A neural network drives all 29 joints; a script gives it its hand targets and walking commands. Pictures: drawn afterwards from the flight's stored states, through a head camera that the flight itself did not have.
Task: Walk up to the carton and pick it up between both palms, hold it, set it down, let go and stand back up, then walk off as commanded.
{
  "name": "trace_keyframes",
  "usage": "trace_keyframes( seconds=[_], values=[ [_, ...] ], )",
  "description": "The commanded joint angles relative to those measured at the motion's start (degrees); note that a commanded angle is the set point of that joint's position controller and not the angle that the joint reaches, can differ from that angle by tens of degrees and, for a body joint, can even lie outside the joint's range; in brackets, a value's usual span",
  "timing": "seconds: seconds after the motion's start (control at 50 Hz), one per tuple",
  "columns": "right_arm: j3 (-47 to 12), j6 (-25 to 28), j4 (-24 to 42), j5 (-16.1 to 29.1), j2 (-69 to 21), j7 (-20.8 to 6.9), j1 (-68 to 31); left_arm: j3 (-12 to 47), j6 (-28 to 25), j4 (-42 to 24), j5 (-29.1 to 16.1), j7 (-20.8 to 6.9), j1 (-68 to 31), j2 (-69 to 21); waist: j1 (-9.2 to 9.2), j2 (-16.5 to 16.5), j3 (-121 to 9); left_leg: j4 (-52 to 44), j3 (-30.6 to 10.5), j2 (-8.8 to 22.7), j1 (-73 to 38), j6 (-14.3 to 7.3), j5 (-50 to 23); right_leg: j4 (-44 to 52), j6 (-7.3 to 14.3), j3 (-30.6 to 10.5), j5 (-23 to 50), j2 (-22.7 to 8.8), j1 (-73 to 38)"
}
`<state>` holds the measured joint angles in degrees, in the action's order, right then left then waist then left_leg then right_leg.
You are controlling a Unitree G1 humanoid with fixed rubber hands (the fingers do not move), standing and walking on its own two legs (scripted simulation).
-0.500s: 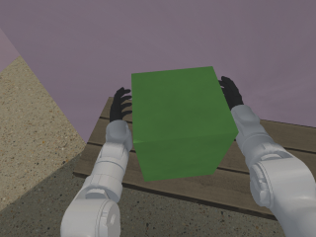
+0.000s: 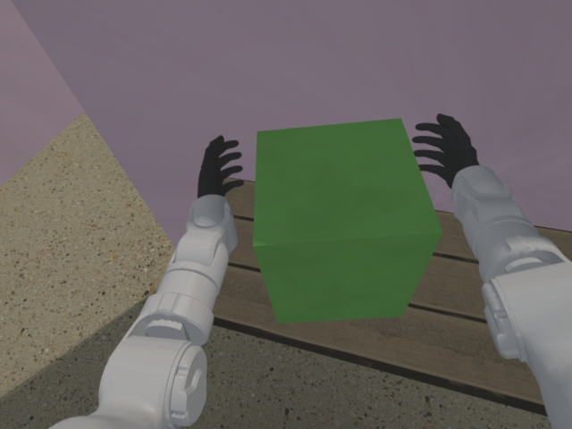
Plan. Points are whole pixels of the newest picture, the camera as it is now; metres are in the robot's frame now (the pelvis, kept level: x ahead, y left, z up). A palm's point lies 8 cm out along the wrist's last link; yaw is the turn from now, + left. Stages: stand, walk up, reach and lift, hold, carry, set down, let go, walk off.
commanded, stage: set down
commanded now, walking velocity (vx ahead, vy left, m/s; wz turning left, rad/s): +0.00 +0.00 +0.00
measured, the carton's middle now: (334, 229) +0.42 +0.04 +0.01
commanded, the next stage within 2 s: none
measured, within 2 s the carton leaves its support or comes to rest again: neither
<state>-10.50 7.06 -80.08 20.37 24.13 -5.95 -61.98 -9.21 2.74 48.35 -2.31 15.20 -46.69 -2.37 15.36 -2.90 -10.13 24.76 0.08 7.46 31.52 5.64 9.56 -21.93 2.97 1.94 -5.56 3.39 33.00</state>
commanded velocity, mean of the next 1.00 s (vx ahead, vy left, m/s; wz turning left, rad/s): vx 0.00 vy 0.00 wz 0.00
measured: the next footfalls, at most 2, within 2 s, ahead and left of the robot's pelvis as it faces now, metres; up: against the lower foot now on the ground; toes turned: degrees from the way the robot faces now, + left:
none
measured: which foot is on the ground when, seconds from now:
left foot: down 0.00-1.00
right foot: down 0.00-1.00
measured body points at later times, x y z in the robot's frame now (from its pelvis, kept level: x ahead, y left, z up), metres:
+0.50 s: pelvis +0.00 +0.00 +0.01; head +0.03 -0.03 +0.45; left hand +0.40 +0.23 +0.19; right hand +0.51 -0.14 +0.19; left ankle +0.00 +0.18 -0.73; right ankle +0.04 -0.09 -0.74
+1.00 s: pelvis -0.01 +0.01 +0.01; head +0.02 +0.00 +0.46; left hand +0.35 +0.24 +0.16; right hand +0.47 -0.17 +0.16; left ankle +0.00 +0.18 -0.73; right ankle +0.04 -0.09 -0.74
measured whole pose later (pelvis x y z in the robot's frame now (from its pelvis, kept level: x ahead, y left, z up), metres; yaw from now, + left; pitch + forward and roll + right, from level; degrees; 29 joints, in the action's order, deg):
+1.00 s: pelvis -0.01 +0.01 +0.01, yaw +2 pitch +5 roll +0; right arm -6.8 -12.1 -56.7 24.8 31.9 -13.2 -52.5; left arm -11.9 37.3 8.0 -0.6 15.7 -33.9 -0.1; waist 7.9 -0.9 -2.8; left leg 18.1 -0.3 5.3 16.3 4.8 7.0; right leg -19.0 2.4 2.5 -5.4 1.3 18.8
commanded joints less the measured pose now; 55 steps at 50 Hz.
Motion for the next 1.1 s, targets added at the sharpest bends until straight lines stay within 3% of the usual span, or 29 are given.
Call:
trace_keyframes(
  seconds=[0.0, 0.02, 0.04, 0.06, 0.14, 0.18, 0.2, 0.22, 0.26, 0.34, 0.38, 0.44, 0.46, 0.5, 0.52, 0.56, 0.58, 0.6, 0.66, 0.72, 0.74, 0.76, 0.82, 0.84, 0.9, 0.92, 0.98, 1.04, 1.08],
  values=[
    [0.3, -0.2, 11.4, 2.1, 10.2, -0.5, -29.7, -0.2, 1.9, -11.1, -0.5, 0.2, -20.8, 6.3, -1.03, 12.9, -32.0, -0.5, 5.8, -7.2, -3.9, -2.1, -15.5, -1.2, -1.8, -1.9, 10.3, 2.2, -29.5],
    [1.1, -1.2, 10.3, 1.8, 10.2, -0.7, -29.0, 0.5, 2.8, -10.2, -1.2, 0.3, -20.0, 6.1, -1.63, 12.8, -29.9, -0.9, 5.6, -7.1, -4.2, -2.3, -13.7, -0.9, -1.9, -1.7, 7.3, 2.2, -27.6],
    [0.9, -1.8, 11.3, 2.2, 10.7, -1.2, -29.5, -0.1, 3.7, -12.8, -1.1, 0.7, -21.5, 7.1, -0.67, 10.9, -31.1, -1.3, 5.9, -7.2, -4.4, -2.3, -12.5, -0.5, -1.7, -1.9, 5.1, 1.9, -27.8],
    [2.3, -2.7, 13.2, 2.3, 12.3, -1.6, -30.1, 0.5, 4.5, -16.1, -2.0, 1.3, -21.9, 7.3, -1.21, 9.9, -32.4, -1.4, 5.6, -7.2, -6.1, -1.9, -13.2, -0.5, -1.3, -1.3, 5.4, 2.0, -27.1],
    [1.3, -7.6, 12.4, 3.0, 11.3, -2.9, -30.5, 0.0, 9.0, -15.0, -2.6, 1.7, -24.5, 8.8, -0.15, 10.8, -28.6, -2.6, 5.5, -7.3, -3.4, -3.0, -7.7, -0.3, -1.6, -2.3, 0.4, 1.4, -26.8],
    [2.4, -9.6, 11.4, 2.7, 12.0, -3.2, -29.1, 0.4, 11.5, -15.4, -2.9, 1.7, -23.8, 8.8, -1.25, 9.8, -26.9, -3.4, 5.1, -7.3, -3.7, -2.9, -7.2, 0.4, -1.3, -2.3, -0.9, 1.0, -26.4],
    [1.5, -10.6, 12.5, 3.6, 11.6, -3.5, -29.8, -0.4, 12.5, -17.1, -3.1, 1.7, -24.7, 9.8, -0.09, 9.7, -27.1, -3.4, 5.4, -7.6, -3.9, -3.1, -6.7, 0.7, -1.3, -2.8, -1.8, 0.8, -27.5],
    [2.6, -11.4, 13.8, 3.4, 12.0, -3.4, -29.8, 0.5, 13.6, -17.2, -3.4, 1.7, -24.1, 9.3, -1.52, 9.8, -27.6, -3.3, 5.2, -7.7, -4.2, -3.2, -6.5, 0.6, -1.4, -2.8, -0.9, 0.8, -27.8],
    [2.8, -12.7, 16.2, 3.0, 11.9, -3.2, -30.4, -0.4, 15.3, -18.4, -3.6, 1.5, -24.6, 10.5, -1.96, 11.3, -28.6, -3.2, 5.2, -8.0, -2.7, -3.3, -7.3, -0.2, -2.0, -3.4, 2.9, 0.5, -30.5],
    [4.3, -15.4, 19.5, 3.1, 14.7, -3.0, -32.8, -0.8, 20.0, -23.1, -3.5, 1.1, -26.4, 12.0, -3.09, 9.1, -27.8, -4.3, 5.1, -8.2, -4.8, -2.8, -10.1, -0.1, -2.3, -2.9, 9.1, 0.3, -33.6],
    [4.5, -17.0, 18.7, 2.9, 14.9, -2.8, -31.7, -0.6, 22.6, -22.8, -3.4, 0.7, -25.0, 11.4, -4.12, 9.0, -25.3, -4.9, 5.1, -8.3, -6.4, -2.7, -11.2, 0.6, -2.5, -2.4, 10.7, 0.5, -33.4],
    [4.2, -18.5, 23.2, 4.0, 16.8, -2.7, -32.3, -1.7, 26.6, -27.9, -3.3, 0.5, -24.4, 12.5, -4.6, 9.0, -27.8, -5.0, 5.0, -8.6, -9.7, -2.1, -16.0, 0.4, -3.1, -2.4, 16.7, 1.0, -36.5],
    [4.5, -19.1, 22.0, 3.8, 16.9, -2.8, -32.4, -1.3, 27.5, -25.5, -3.1, 0.2, -24.3, 12.1, -5.26, 9.3, -25.7, -5.1, 4.5, -8.6, -9.6, -2.0, -15.3, 0.6, -3.1, -2.4, 15.8, 1.0, -35.6],
    [3.4, -20.3, 26.5, 4.6, 16.2, -3.0, -32.8, -3.1, 29.6, -29.9, -3.0, 0.1, -24.6, 13.2, -4.61, 10.6, -26.7, -5.8, 4.8, -8.8, -9.0, -2.2, -15.7, 0.5, -3.3, -2.6, 17.5, 0.9, -39.0],
    [3.0, -20.9, 22.9, 4.8, 15.4, -3.0, -31.8, -2.7, 30.0, -28.2, -2.7, 0.0, -23.7, 12.2, -5.18, 10.0, -23.6, -6.2, 4.3, -8.7, -8.7, -2.5, -14.3, 0.9, -3.2, -2.6, 15.5, 0.8, -37.5],
    [2.5, -21.6, 23.7, 5.4, 16.0, -3.8, -30.9, -2.7, 31.4, -28.9, -2.7, 0.2, -22.4, 12.0, -4.89, 10.6, -22.4, -6.5, 4.3, -8.5, -10.1, -2.5, -13.8, 1.6, -2.9, -2.1, 13.2, 1.2, -36.4],
    [1.5, -21.9, 24.6, 6.3, 15.7, -4.1, -30.2, -3.6, 32.4, -30.7, -1.8, 0.1, -21.3, 11.9, -3.87, 10.4, -22.9, -6.9, 4.4, -8.4, -11.4, -2.4, -15.5, 1.6, -2.9, -2.0, 14.6, 1.2, -37.4],
    [2.0, -22.2, 23.3, 5.7, 16.1, -4.0, -29.8, -3.1, 32.8, -30.3, -2.1, 0.0, -21.4, 11.7, -5.23, 10.8, -21.1, -7.0, 4.0, -8.3, -11.1, -2.5, -15.0, 1.9, -3.0, -2.1, 13.7, 1.2, -36.5],
    [1.4, -22.3, 23.1, 6.6, 16.8, -4.9, -23.4, -4.2, 34.2, -35.0, -0.3, -0.5, -16.0, 9.5, -5.84, 8.7, -20.9, -7.5, 3.6, -8.1, -15.8, -1.8, -19.4, 2.3, -2.2, -1.3, 16.7, 1.9, -37.4],
    [0.1, -21.4, 22.2, 6.3, 16.5, -5.4, -15.9, -4.9, 34.3, -38.1, 1.9, -1.5, -10.3, 8.3, -7.11, 9.1, -18.9, -7.8, 3.3, -8.2, -17.4, -1.8, -21.3, 2.0, -2.2, -1.1, 20.3, 2.0, -39.4],
    [1.4, -20.9, 24.3, 6.5, 17.3, -5.6, -19.0, -5.3, 34.1, -40.8, 2.3, -1.4, -12.1, 8.6, -6.72, 7.3, -19.2, -7.6, 3.3, -8.3, -16.8, -1.8, -20.9, 2.1, -1.9, -1.2, 19.6, 2.0, -38.3],
    [2.5, -20.4, 24.4, 6.0, 17.9, -5.7, -18.9, -4.9, 34.2, -41.8, 2.0, -1.1, -12.6, 8.4, -7.51, 6.4, -18.8, -7.7, 3.3, -8.7, -17.1, -1.7, -20.2, 2.3, -1.7, -0.8, 18.2, 1.9, -37.0],
    [3.1, -18.2, 27.6, 5.4, 17.5, -6.4, -15.0, -4.0, 33.0, -47.5, 2.7, -0.7, -8.6, 5.9, -6.77, 5.6, -17.9, -7.8, 3.0, -8.7, -18.6, -1.9, -20.0, 2.2, -1.3, -0.8, 15.5, 2.0, -35.4],
    [5.7, -17.6, 30.3, 5.3, 18.5, -6.4, -19.6, -3.4, 32.8, -49.6, 2.2, -0.4, -12.7, 7.3, -6.86, 3.3, -19.1, -7.6, 3.2, -8.9, -17.8, -2.0, -18.2, 2.4, -1.2, -0.8, 13.0, 1.8, -33.4],
    [6.1, -17.0, 31.0, 5.0, 17.7, -7.5, -14.1, -0.6, 32.5, -50.0, 1.9, 0.5, -8.2, 4.6, -7.6, 2.6, -16.7, -7.7, 2.3, -8.5, -19.3, -2.4, -13.1, 2.8, -0.4, -0.4, 6.1, 1.8, -29.2],
    [7.0, -16.7, 32.8, 4.4, 17.9, -7.5, -15.4, -0.3, 32.5, -51.1, 1.4, 0.6, -10.0, 4.6, -8.41, 3.3, -17.7, -7.6, 2.1, -8.3, -19.0, -2.8, -11.7, 2.9, -0.2, -0.4, 5.6, 1.6, -27.9],
    [7.0, -16.7, 33.8, 4.5, 17.7, -7.6, -11.6, 0.8, 32.7, -50.4, 1.5, 0.3, -6.0, 3.2, -8.09, 4.7, -17.8, -7.5, 1.4, -7.8, -20.1, -3.5, -9.8, 3.0, -0.2, -0.3, 4.1, 1.7, -27.3],
    [7.4, -16.4, 34.3, 3.7, 17.0, -6.8, -5.5, -0.2, 32.9, -49.3, 2.7, -0.4, -0.9, 3.3, -9.31, 7.2, -16.6, -7.4, 1.6, -7.9, -19.4, -4.4, -8.6, 3.0, -0.5, -1.3, 4.7, 1.0, -30.1],
    [7.2, -16.1, 36.1, 3.3, 17.1, -6.2, -4.5, -1.4, 32.7, -50.0, 2.9, -0.7, 0.7, 3.9, -8.5, 8.6, -15.6, -7.5, 1.7, -8.0, -17.7, -5.0, -7.9, 2.9, -0.9, -1.4, 3.9, 1.1, -31.3]
  ],
)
